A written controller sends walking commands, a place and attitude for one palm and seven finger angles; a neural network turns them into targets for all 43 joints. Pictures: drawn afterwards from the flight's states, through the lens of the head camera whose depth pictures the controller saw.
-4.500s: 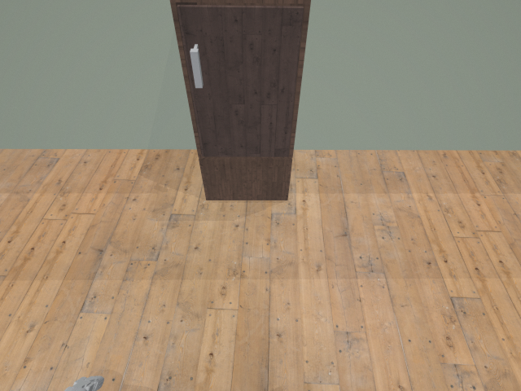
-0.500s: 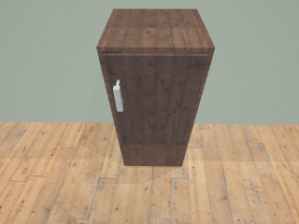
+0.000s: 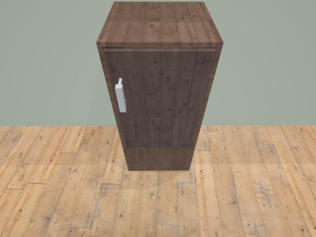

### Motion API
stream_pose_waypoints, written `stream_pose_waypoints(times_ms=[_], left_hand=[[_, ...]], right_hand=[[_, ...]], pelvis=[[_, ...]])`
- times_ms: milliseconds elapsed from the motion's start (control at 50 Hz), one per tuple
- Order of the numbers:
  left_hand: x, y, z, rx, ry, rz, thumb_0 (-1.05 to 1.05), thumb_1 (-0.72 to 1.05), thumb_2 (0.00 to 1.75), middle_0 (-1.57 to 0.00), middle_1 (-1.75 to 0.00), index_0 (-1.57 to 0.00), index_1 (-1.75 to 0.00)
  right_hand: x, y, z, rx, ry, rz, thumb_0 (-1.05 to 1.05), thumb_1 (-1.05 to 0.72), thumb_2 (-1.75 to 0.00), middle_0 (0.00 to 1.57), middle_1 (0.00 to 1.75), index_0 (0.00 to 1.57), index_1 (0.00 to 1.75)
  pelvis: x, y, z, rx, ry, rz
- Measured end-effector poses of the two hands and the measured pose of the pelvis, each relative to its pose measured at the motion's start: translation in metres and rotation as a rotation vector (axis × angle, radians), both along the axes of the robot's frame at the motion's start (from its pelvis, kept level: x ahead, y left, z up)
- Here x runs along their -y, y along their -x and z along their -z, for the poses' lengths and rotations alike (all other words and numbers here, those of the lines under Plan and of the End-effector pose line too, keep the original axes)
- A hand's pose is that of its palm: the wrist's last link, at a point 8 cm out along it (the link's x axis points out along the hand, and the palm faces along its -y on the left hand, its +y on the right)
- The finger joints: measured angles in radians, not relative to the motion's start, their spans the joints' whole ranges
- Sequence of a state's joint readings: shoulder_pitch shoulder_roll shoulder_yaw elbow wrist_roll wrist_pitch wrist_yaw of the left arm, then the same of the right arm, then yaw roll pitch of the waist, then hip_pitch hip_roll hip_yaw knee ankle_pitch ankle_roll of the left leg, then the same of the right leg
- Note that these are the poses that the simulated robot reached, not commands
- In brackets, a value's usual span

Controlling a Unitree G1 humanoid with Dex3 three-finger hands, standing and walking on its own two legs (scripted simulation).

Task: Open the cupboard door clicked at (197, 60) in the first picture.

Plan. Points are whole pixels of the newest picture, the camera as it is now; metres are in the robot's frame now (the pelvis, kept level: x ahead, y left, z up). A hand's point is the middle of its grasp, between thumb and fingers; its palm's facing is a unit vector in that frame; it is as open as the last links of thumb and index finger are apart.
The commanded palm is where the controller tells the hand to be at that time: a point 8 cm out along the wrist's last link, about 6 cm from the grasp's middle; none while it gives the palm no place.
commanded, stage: look again from close up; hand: left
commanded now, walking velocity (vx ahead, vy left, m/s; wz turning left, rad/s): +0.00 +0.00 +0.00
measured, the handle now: (121, 95) +0.61 +0.16 -0.02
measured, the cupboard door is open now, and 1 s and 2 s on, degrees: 0 0 0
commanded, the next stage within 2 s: shuffle to correct the standing spot in 0.34 s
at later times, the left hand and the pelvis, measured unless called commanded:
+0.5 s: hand out of the picture +0.03 +0.18 -0.17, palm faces -0.01 -0.98 -0.18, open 7.4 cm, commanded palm none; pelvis +0.03 +0.01 +0.00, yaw -1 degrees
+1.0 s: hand out of the picture +0.05 +0.14 -0.18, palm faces +0.02 -0.99 -0.17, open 7.4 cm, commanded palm none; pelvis +0.08 -0.02 +0.00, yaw -2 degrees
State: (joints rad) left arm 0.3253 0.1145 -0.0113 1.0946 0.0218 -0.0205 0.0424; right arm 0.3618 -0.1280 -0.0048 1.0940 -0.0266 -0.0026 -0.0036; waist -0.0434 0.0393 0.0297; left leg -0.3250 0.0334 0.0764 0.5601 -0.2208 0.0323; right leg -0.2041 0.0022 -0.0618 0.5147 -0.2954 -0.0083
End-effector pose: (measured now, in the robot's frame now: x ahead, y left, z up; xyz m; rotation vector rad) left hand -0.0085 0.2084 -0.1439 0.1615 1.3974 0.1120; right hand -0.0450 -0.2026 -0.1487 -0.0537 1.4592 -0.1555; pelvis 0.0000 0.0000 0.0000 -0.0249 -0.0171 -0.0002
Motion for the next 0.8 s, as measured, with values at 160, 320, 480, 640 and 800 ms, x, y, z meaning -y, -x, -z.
stream_pose_waypoints(times_ms=[160,320,480,640,800], left_hand=[[-0.02,-0.025,-0.003,0.067,-0.027,-0.01,0.0,0.91,0.9,-0.2,-0.3,-0.2,-0.3],[-0.024,-0.033,-0.003,0.057,-0.016,-0.01,0.0,0.91,0.9,-0.2,-0.3,-0.2,-0.3],[-0.023,-0.033,-0.001,0.024,-0.004,-0.008,0.0,0.91,0.9,-0.2,-0.3,-0.2,-0.3],[-0.018,-0.033,0.002,-0.025,0.001,-0.001,0.0,0.91,0.9,-0.2,-0.3,-0.2,-0.3],[0.001,-0.042,0.0,-0.036,-0.015,-0.032,0.0,0.91,0.9,-0.2,-0.3,-0.2,-0.3]], right_hand=[[-0.004,-0.038,0.002,0.073,0.016,-0.047,0.02,-0.92,-0.9,0.2,0.3,0.2,0.3],[0.01,-0.068,-0.009,0.118,0.064,-0.064,0.02,-0.92,-0.9,0.2,0.3,0.2,0.3],[0.015,-0.092,-0.014,0.147,0.087,-0.077,0.01,-0.91,-0.9,0.2,0.3,0.2,0.3],[0.021,-0.098,-0.011,0.125,0.083,-0.059,0.01,-0.91,-0.9,0.2,0.3,0.2,0.3],[0.042,-0.101,-0.002,0.066,0.076,-0.048,0.01,-0.91,-0.9,0.2,0.3,0.2,0.3]], pelvis=[[-0.01,-0.009,0.001,-0.006,-0.017,0.001],[-0.013,-0.019,-0.002,-0.014,-0.023,0.01],[-0.012,-0.026,-0.004,-0.014,-0.024,0.015],[-0.004,-0.038,-0.001,-0.035,-0.038,0.021],[0.018,-0.059,0.003,-0.053,-0.017,0.016]])
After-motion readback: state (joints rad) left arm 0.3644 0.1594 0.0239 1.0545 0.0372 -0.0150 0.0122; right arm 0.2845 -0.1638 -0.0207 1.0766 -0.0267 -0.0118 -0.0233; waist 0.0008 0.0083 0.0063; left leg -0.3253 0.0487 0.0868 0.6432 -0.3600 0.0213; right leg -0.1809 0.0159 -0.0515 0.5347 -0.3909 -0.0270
